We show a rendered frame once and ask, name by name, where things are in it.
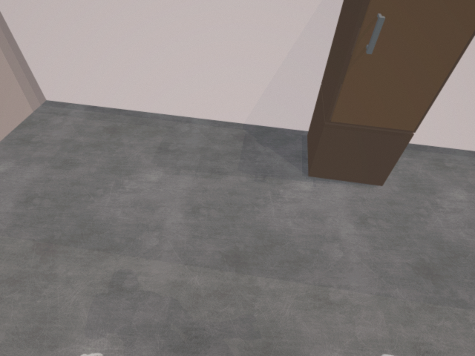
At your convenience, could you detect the cupboard door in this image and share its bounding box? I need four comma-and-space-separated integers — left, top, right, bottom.
331, 0, 475, 131

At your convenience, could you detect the handle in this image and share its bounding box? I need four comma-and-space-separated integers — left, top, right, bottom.
366, 13, 385, 54

